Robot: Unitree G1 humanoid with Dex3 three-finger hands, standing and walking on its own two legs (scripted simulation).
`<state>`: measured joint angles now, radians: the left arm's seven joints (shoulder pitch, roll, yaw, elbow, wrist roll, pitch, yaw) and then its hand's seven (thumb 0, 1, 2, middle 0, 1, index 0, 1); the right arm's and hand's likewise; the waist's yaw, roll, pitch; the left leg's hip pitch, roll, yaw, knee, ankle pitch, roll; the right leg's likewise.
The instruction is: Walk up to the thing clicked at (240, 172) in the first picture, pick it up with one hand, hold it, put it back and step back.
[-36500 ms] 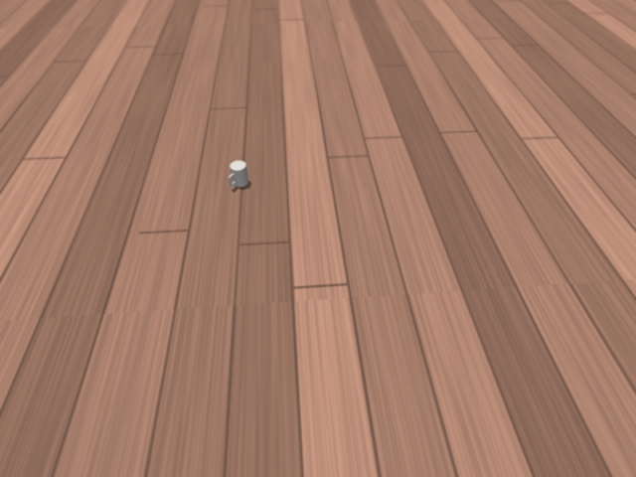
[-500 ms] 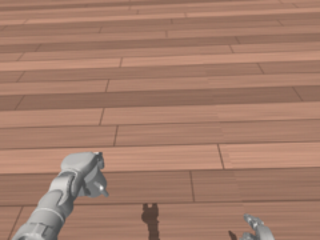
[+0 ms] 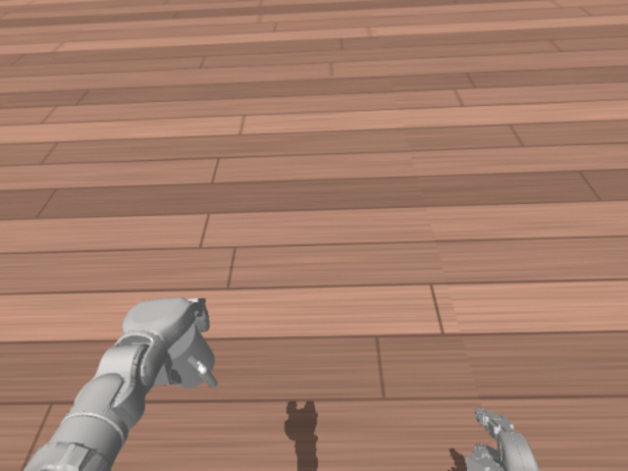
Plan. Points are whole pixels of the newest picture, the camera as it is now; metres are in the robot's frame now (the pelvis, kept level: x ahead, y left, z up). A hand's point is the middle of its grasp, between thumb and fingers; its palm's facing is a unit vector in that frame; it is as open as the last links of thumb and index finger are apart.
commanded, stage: hold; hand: left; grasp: from above
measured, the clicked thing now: (188, 357) +0.30 +0.21 -0.07
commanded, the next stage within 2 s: crouch in 0.38 s
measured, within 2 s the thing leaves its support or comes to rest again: neither
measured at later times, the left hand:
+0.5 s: hand (172, 345) +0.30 +0.22 -0.03, palm faces -0.43 -0.06 -0.90, open 10.1 cm
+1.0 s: hand (197, 363) +0.33 +0.23 -0.16, palm faces -0.42 +0.03 -0.91, open 10.1 cm
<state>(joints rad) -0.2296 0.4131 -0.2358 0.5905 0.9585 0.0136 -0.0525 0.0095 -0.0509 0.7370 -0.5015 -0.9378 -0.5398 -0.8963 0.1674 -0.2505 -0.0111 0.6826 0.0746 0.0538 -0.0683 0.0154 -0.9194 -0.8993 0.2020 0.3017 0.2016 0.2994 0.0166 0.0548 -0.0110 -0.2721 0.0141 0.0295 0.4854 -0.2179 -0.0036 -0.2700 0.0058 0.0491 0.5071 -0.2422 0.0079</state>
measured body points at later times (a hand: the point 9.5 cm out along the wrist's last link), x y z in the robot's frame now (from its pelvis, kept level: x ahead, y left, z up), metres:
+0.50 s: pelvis +0.01 +0.00 +0.00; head +0.01 -0.02 +0.45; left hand +0.32 +0.22 +0.02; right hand +0.16 -0.25 -0.11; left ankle +0.02 +0.12 -0.74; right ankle +0.02 -0.12 -0.74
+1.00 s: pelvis -0.02 +0.00 -0.07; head +0.06 +0.01 +0.37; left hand +0.35 +0.23 -0.11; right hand +0.09 -0.28 -0.18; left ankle +0.02 +0.12 -0.74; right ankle +0.02 -0.12 -0.74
